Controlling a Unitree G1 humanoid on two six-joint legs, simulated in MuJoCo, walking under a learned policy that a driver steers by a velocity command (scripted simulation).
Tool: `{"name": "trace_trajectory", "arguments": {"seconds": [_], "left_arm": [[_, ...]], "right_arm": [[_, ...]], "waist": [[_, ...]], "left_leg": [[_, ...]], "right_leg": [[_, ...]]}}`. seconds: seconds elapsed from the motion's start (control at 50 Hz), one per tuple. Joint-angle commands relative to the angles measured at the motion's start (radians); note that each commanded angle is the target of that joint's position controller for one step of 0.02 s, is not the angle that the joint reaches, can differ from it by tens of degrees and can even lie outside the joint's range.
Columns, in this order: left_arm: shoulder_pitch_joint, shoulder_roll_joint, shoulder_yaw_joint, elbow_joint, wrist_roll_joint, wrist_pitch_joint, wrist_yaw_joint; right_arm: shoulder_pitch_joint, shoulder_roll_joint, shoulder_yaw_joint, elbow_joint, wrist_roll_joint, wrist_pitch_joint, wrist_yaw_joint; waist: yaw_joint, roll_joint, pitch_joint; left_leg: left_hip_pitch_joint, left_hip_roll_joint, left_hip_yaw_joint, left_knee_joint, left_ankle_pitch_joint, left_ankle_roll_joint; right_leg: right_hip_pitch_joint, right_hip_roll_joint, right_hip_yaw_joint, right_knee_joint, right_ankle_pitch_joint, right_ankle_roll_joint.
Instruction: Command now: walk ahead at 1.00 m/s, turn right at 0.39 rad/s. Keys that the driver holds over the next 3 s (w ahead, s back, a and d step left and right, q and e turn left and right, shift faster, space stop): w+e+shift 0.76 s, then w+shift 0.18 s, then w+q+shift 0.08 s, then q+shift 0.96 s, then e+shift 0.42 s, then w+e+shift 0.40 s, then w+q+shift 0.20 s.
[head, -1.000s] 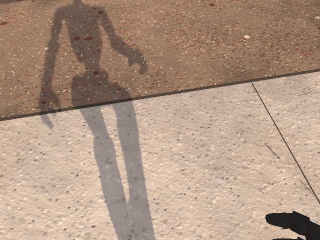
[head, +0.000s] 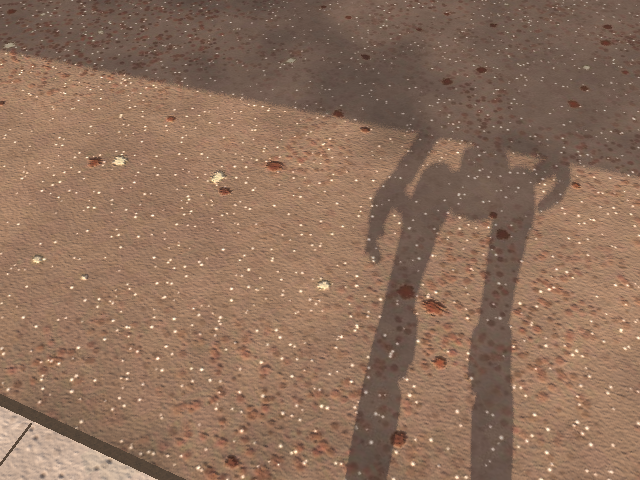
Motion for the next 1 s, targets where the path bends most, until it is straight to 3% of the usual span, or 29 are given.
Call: {"name": "trace_trajectory", "arguments": {"seconds": [0.02,0.06,0.14,0.2,0.26,0.28,0.3,0.32,0.34,0.36,0.38,0.4,0.42,0.46,0.5,0.56,0.64,0.68,0.72,0.74,0.76,0.78,0.8,0.82,0.84,0.86,0.88,0.92,1.0], "left_arm": [[0.046,0.104,0.032,-0.035,0.017,0.032,-0.021],[-0.036,0.079,0.034,-0.054,0.020,0.050,-0.035],[-0.231,0.051,0.025,-0.126,0.007,0.038,-0.054],[-0.323,0.053,0.017,-0.160,0.012,0.029,-0.077],[-0.231,0.107,0.030,-0.136,0.014,0.032,-0.073],[-0.118,0.141,0.044,-0.110,0.014,0.034,-0.065],[0.065,0.188,0.068,-0.060,0.011,0.037,-0.055],[0.263,0.239,0.098,-0.003,0.015,0.038,-0.037],[0.214,0.283,0.128,-0.005,-0.011,0.054,-0.016],[0.093,0.407,0.146,-0.049,0.033,0.065,-0.017],[0.072,0.377,0.151,-0.087,0.019,0.065,-0.013],[0.067,0.307,0.136,-0.067,0.021,0.058,-0.001],[0.046,0.253,0.120,-0.045,0.018,0.049,0.002],[-0.010,0.209,0.100,-0.058,0.008,0.017,0.008],[-0.028,0.221,0.099,-0.076,0.003,-0.005,0.003],[0.005,0.228,0.105,-0.080,0.001,-0.016,-0.001],[0.070,0.251,0.122,-0.070,-0.006,-0.013,-0.010],[0.051,0.260,0.127,-0.077,-0.004,-0.012,-0.002],[0.005,0.300,0.135,-0.091,0.002,-0.015,0.003],[-0.043,0.337,0.140,-0.099,0.008,-0.018,-0.001],[-0.097,0.300,0.130,-0.116,0.016,-0.030,-0.005],[-0.079,0.123,0.083,-0.150,0.011,-0.040,-0.001],[0.061,0.095,0.054,-0.194,-0.025,-0.036,-0.007],[-0.007,0.169,0.055,-0.143,0.011,-0.017,0.002],[-0.080,0.189,0.060,-0.143,0.033,-0.010,-0.009],[-0.133,0.180,0.057,-0.151,0.044,-0.004,-0.022],[-0.176,0.157,0.050,-0.174,0.053,0.002,-0.036],[-0.197,0.113,0.031,-0.199,0.053,0.017,-0.048],[-0.370,0.122,0.007,-0.296,0.061,0.013,-0.062]], "right_arm": [[0.103,-0.098,-0.040,-0.004,0.019,-0.049,-0.010],[0.114,-0.089,-0.039,0.022,0.036,-0.075,-0.002],[0.119,-0.063,-0.032,0.047,0.035,-0.092,-0.001],[0.151,-0.107,-0.035,0.063,0.046,-0.097,-0.020],[0.165,-0.194,-0.052,0.055,0.037,-0.071,-0.047],[0.146,-0.224,-0.061,0.048,0.028,-0.049,-0.057],[0.098,-0.249,-0.071,0.028,0.017,-0.025,-0.061],[0.059,-0.252,-0.073,0.015,0.008,-0.010,-0.056],[0.015,-0.167,-0.055,0.001,0.012,-0.018,-0.030],[0.145,-0.063,-0.019,-0.114,0.029,-0.043,-0.014],[0.060,-0.104,-0.007,-0.135,0.015,-0.071,-0.021],[0.003,-0.130,-0.008,-0.140,0.018,-0.087,-0.019],[-0.017,-0.118,-0.003,-0.146,0.011,-0.086,-0.019],[-0.005,-0.104,0.008,-0.133,-0.024,-0.041,-0.020],[-0.021,-0.093,0.016,-0.150,-0.026,-0.005,-0.012],[-0.217,-0.067,0.033,-0.231,-0.003,-0.005,0.002],[-0.316,-0.068,0.037,-0.270,0.022,-0.016,0.005],[-0.312,-0.089,0.030,-0.280,0.024,-0.023,0.001],[-0.160,-0.156,0.001,-0.238,0.028,-0.028,-0.016],[0.023,-0.205,-0.023,-0.195,0.034,-0.032,-0.030],[0.257,-0.256,-0.050,-0.143,0.026,-0.035,-0.052],[0.411,-0.319,-0.070,-0.110,-0.014,-0.039,-0.068],[0.267,-0.364,-0.084,-0.125,-0.022,-0.034,-0.052],[0.134,-0.228,-0.069,-0.155,-0.011,-0.029,-0.040],[0.096,-0.152,-0.052,-0.145,-0.001,-0.026,-0.032],[0.107,-0.126,-0.046,-0.116,-0.005,-0.027,-0.026],[0.147,-0.113,-0.040,-0.074,-0.005,-0.034,-0.027],[0.201,-0.083,-0.030,-0.011,0.012,-0.055,-0.014],[0.232,-0.127,-0.035,0.035,0.034,-0.073,-0.006]], "waist": [[-0.032,0.023,-0.013],[-0.027,0.038,0.049],[-0.036,0.053,0.096],[-0.044,0.018,0.102],[0.016,0.084,0.010],[0.081,0.112,-0.054],[0.175,0.124,-0.146],[0.258,0.084,-0.220],[0.218,-0.125,-0.135],[0.005,-0.342,-0.248],[0.067,-0.104,-0.312],[0.037,0.032,-0.154],[-0.023,0.104,-0.064],[-0.087,0.117,0.006],[-0.100,0.071,0.008],[-0.037,0.030,0.066],[0.050,-0.045,0.008],[0.037,-0.055,-0.009],[-0.040,-0.057,-0.109],[-0.152,-0.047,-0.207],[-0.270,-0.028,-0.311],[-0.271,0.226,-0.418],[-0.114,0.490,-0.482],[-0.120,0.256,-0.309],[-0.120,0.109,-0.196],[-0.116,0.028,-0.137],[-0.108,0.031,-0.090],[-0.080,0.083,-0.048],[-0.052,0.075,0.044]], "left_leg": [[0.165,0.319,-0.329,-0.453,-0.015,0.080],[0.157,0.293,-0.202,-0.511,0.095,0.049],[0.168,0.192,0.065,-0.541,0.381,-0.008],[0.251,0.217,0.144,-0.564,0.620,-0.038],[0.444,0.258,0.170,-0.332,1.275,-0.079],[0.457,0.274,0.162,-0.177,1.383,-0.079],[0.415,0.289,0.141,0.059,1.405,-0.066],[0.289,0.276,0.121,0.393,1.238,-0.050],[0.035,0.079,0.109,0.806,0.339,-0.077],[-0.435,-0.042,-0.055,1.139,-0.245,-0.140],[-0.517,0.011,-0.218,1.106,-0.163,-0.110],[-0.513,0.069,-0.232,0.973,-0.096,-0.100],[-0.451,0.117,-0.227,0.837,-0.065,-0.102],[-0.316,0.165,-0.216,0.719,-0.068,-0.127],[-0.253,0.188,-0.183,0.574,-0.073,-0.159],[-0.229,0.176,-0.134,0.279,0.160,-0.178],[-0.177,0.101,-0.118,0.026,0.366,-0.155],[-0.107,0.083,-0.143,-0.076,0.357,-0.138],[0.115,0.032,-0.153,-0.105,0.250,-0.118],[0.303,0.035,-0.149,-0.094,0.164,-0.107],[0.557,0.121,-0.207,-0.045,0.027,-0.088],[0.781,0.388,-0.524,-0.116,-0.361,-0.053],[0.790,0.534,-1.106,-0.363,-0.529,0.052],[0.631,0.470,-1.010,-0.382,-0.639,0.068],[0.492,0.413,-0.807,-0.361,-0.483,0.064],[0.394,0.366,-0.669,-0.362,-0.303,0.050],[0.329,0.327,-0.568,-0.371,-0.191,0.041],[0.277,0.305,-0.473,-0.403,-0.058,0.040],[0.210,0.285,-0.334,-0.510,0.098,0.069]], "right_leg": [[-0.243,-0.076,0.047,-0.034,0.029,0.003],[-0.322,-0.095,0.034,-0.098,0.097,0.005],[-0.359,-0.064,-0.067,-0.349,0.346,-0.016],[-0.265,-0.013,-0.166,-0.580,0.473,-0.062],[-0.143,0.110,-0.250,-0.637,0.366,-0.107],[-0.023,0.145,-0.254,-0.631,0.296,-0.121],[0.166,0.174,-0.232,-0.613,0.209,-0.144],[0.397,0.183,-0.155,-0.666,0.109,-0.176],[0.468,0.113,0.018,-0.747,0.046,-0.214],[0.741,-0.133,0.612,-0.877,0.021,-0.444],[0.740,-0.181,0.811,-1.073,-0.169,-0.447],[0.567,-0.168,0.757,-1.139,-0.206,-0.372],[0.400,-0.127,0.658,-1.143,-0.134,-0.317],[0.165,-0.020,0.460,-1.124,0.079,-0.275],[0.029,0.035,0.390,-1.170,0.067,-0.278],[-0.034,0.090,0.334,-1.197,0.208,-0.241],[0.138,0.080,0.354,-1.135,0.476,-0.181],[0.200,0.060,0.376,-1.087,0.538,-0.151],[0.237,0.063,0.387,-0.913,0.769,-0.103],[0.213,0.083,0.368,-0.711,0.820,-0.082],[0.077,0.120,0.331,-0.441,0.706,-0.067],[-0.159,0.208,0.223,-0.098,-0.027,-0.065],[-0.366,0.230,0.145,0.067,-0.207,-0.048],[-0.419,0.132,0.117,0.087,-0.074,-0.058],[-0.399,0.096,0.089,0.034,0.008,-0.047],[-0.372,0.074,0.081,-0.016,0.025,-0.039],[-0.364,0.059,0.092,-0.052,0.015,-0.035],[-0.373,0.045,0.112,-0.109,-0.007,-0.027],[-0.447,0.036,0.081,-0.352,0.099,0.001]]}}
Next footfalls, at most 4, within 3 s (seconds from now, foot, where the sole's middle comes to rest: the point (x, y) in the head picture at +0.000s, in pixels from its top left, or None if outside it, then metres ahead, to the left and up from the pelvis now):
0.32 right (420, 470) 0.51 -0.13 -0.76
0.76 left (429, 285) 0.96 -0.18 -0.76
1.18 right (596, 262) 1.06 -0.61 -0.76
1.60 left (537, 192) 1.30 -0.50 -0.76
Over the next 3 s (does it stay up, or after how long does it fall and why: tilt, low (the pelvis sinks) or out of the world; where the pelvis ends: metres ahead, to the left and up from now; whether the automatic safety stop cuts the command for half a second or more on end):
stays up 1.38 -0.76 -0.02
